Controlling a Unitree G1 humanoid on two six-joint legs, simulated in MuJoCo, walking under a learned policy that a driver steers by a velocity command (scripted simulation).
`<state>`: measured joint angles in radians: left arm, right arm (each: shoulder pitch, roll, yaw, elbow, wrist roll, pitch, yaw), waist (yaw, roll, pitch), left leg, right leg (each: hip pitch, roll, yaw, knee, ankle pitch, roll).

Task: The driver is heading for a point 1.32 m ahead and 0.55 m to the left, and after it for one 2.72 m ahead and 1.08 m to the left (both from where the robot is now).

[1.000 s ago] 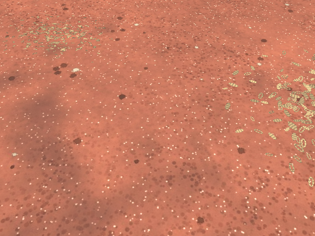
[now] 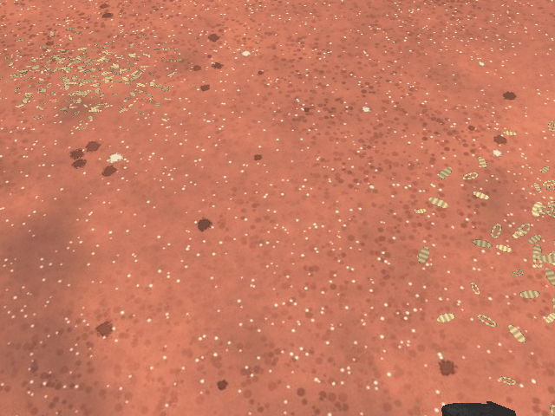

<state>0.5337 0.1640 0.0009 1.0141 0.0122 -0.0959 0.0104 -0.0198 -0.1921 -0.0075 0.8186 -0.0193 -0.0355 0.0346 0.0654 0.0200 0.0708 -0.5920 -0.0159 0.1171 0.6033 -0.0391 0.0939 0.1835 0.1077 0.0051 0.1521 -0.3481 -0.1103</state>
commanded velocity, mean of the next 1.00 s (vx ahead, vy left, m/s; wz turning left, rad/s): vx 0.26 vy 0.00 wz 0.46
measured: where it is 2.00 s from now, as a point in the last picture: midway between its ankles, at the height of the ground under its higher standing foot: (221, 329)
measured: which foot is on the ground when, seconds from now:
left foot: up 0.00-0.04, down 0.06-0.58, up 0.60-1.00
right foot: down 0.00-0.08, up 0.10-0.56, down 0.58-1.00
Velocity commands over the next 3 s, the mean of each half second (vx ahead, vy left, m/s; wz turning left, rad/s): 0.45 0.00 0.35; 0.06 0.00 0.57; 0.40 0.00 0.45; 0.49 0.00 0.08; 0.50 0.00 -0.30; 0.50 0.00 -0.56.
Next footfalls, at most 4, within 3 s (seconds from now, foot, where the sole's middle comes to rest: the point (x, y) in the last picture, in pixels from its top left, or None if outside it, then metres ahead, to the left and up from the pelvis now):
0.06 left None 0.21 0.06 -0.77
0.58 right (339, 387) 0.51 -0.06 -0.77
1.02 left None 0.27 0.05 -0.77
1.48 right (281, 341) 0.61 0.08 -0.77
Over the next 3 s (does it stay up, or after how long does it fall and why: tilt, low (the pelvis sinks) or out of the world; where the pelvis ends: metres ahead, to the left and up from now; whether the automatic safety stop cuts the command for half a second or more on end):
stays up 1.09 0.59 0.01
